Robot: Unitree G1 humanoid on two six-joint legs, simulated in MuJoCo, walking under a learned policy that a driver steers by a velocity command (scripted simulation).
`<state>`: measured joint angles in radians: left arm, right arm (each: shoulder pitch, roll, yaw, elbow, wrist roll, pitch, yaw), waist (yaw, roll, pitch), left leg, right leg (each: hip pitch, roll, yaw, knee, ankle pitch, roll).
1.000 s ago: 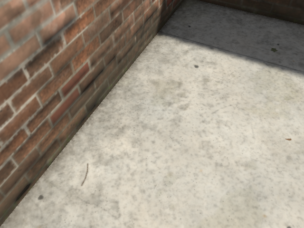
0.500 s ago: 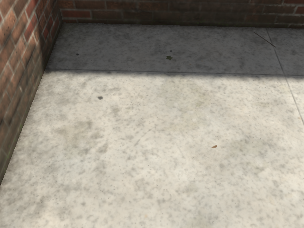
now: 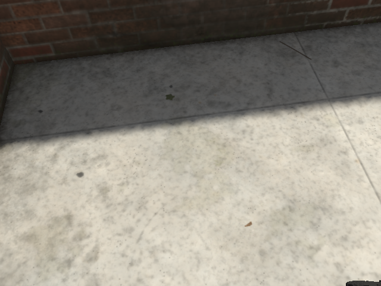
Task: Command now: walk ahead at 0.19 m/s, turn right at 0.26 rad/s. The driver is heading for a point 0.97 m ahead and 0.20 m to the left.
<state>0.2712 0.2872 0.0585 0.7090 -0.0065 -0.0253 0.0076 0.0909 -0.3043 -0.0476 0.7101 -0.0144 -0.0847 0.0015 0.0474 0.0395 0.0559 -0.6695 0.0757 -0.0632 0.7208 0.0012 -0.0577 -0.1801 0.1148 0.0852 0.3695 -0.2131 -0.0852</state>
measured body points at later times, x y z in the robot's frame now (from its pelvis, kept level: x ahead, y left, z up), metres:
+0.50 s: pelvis +0.12 +0.02 -0.01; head +0.13 +0.01 +0.44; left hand +0.21 +0.29 -0.14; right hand +0.26 -0.23 -0.13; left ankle +0.19 +0.13 -0.74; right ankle +0.10 -0.12 -0.74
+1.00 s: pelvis +0.16 +0.00 -0.01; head +0.16 +0.00 +0.44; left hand +0.22 +0.26 -0.15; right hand +0.25 -0.26 -0.15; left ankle +0.19 +0.13 -0.74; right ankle +0.10 -0.12 -0.74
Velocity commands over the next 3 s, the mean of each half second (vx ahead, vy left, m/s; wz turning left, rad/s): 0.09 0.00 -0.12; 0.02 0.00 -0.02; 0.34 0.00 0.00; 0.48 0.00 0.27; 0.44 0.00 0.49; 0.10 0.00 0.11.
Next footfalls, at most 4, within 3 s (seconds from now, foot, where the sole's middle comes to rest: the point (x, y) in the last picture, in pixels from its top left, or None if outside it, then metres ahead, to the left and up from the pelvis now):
0.12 left None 0.23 0.13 -0.78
0.38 right None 0.14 -0.12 -0.78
1.66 right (252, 242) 0.60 -0.13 -0.78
2.22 left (179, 177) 0.86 0.15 -0.78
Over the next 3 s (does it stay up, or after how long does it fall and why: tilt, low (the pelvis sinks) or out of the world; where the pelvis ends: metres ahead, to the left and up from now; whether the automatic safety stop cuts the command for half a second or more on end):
stays up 1.01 0.11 -0.01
